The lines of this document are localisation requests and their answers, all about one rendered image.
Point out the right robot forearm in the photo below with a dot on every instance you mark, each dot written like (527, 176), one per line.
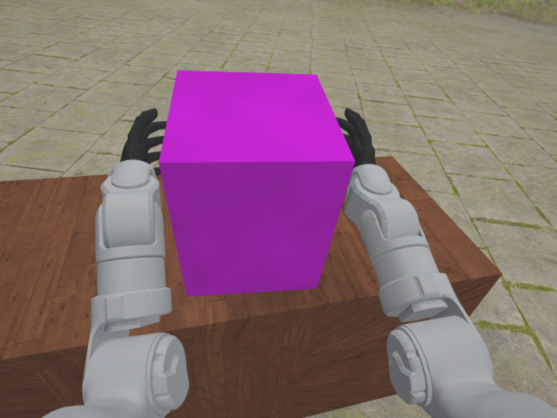
(411, 286)

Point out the robot left upper arm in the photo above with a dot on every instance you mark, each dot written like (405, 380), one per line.
(142, 376)

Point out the carton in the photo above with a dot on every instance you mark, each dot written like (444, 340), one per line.
(255, 170)

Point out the left robot forearm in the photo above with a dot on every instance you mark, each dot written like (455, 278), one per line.
(130, 251)

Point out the robot right upper arm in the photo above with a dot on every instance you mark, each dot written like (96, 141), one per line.
(442, 366)

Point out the pedestal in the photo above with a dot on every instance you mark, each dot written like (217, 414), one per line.
(280, 354)

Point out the right robot hand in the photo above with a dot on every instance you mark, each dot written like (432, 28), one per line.
(359, 139)

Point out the left robot hand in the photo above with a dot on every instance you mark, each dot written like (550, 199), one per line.
(138, 144)

